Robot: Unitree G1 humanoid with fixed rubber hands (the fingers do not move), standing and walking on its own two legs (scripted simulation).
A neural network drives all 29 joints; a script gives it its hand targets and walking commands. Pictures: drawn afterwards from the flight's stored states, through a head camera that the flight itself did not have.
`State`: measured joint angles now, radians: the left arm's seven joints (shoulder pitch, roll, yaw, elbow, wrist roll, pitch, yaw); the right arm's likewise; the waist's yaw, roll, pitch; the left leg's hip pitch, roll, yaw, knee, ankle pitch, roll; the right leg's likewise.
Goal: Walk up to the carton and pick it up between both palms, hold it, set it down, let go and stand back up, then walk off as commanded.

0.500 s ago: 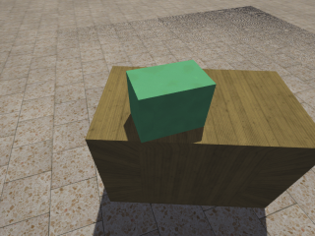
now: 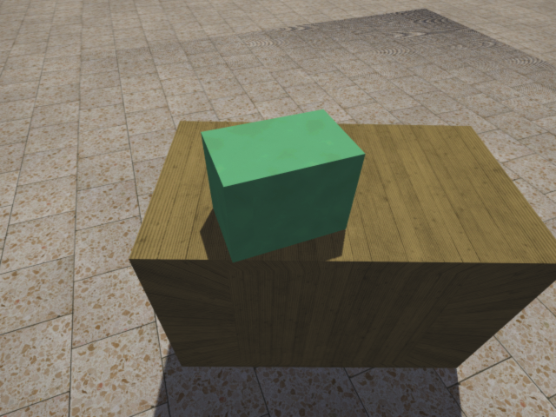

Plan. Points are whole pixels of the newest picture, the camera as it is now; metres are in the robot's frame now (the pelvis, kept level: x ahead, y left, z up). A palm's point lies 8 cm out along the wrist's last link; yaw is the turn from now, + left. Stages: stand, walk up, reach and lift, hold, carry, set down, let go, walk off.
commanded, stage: walk up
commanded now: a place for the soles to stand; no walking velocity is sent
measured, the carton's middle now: (279, 184) +0.61 +0.00 -0.02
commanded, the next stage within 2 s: none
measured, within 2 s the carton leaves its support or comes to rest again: neither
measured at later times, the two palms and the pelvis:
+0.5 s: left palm out of the picture +0.16 +0.30 -0.09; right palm (483, 371) +0.25 -0.34 -0.11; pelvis +0.15 -0.03 -0.01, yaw +2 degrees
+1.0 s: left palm (104, 331) +0.31 +0.31 -0.11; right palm (462, 334) +0.32 -0.34 -0.13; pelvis +0.23 -0.02 -0.03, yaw -2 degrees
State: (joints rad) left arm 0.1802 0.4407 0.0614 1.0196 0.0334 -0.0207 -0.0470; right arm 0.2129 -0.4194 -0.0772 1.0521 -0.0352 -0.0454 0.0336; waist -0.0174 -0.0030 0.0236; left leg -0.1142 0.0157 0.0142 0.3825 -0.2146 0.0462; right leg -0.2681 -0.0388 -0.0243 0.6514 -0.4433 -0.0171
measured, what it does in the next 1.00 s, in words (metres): walks ahead: left foot, then right foot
